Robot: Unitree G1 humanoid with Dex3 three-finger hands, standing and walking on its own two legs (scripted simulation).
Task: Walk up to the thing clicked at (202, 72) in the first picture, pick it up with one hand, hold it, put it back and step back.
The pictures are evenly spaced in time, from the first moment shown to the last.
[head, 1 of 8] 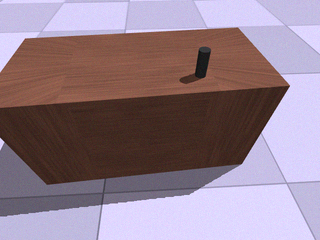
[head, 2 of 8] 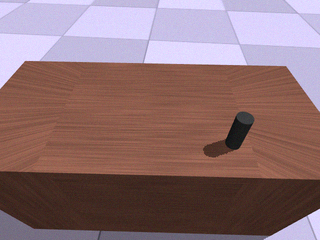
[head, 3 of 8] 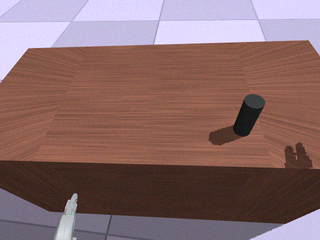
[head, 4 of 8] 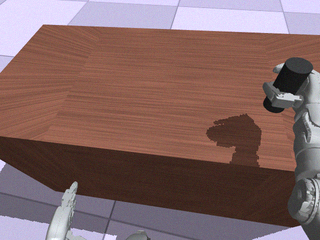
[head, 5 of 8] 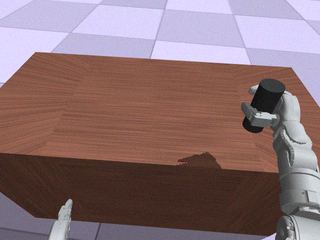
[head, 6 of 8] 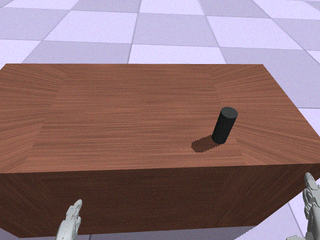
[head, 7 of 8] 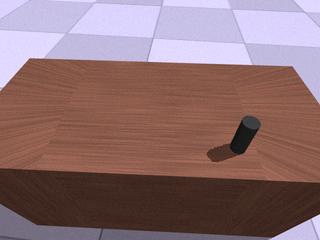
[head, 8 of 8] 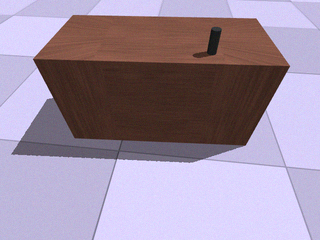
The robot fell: no
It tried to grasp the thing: yes
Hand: right
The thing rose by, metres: 0.24
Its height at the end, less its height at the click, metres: +0.00
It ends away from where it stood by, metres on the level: 0.01
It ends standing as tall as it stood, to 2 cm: yes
